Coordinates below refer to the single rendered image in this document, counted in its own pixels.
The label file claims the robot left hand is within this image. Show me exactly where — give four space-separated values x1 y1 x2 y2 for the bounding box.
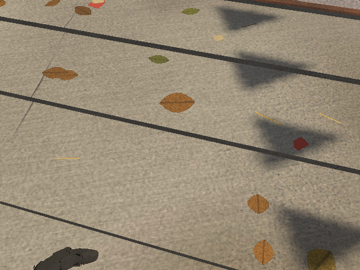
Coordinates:
34 247 98 270

